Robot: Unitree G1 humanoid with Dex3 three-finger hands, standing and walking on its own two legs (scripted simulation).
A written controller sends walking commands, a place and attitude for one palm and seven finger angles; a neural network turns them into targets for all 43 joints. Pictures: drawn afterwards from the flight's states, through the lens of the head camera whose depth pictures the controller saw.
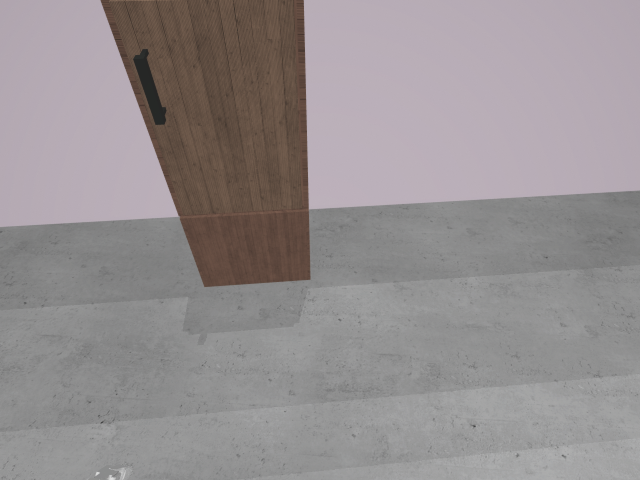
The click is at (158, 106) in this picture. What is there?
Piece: cupboard door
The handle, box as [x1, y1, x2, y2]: [133, 49, 165, 124]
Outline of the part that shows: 143,49 140,54 135,55 133,59 155,124 164,124 165,107 162,107 160,104 146,60 146,56 148,53 147,49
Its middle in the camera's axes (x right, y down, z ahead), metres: -0.39 -0.35 +0.89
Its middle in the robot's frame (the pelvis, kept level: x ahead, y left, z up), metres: +0.89 +0.44 +0.07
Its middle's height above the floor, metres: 0.84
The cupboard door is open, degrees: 0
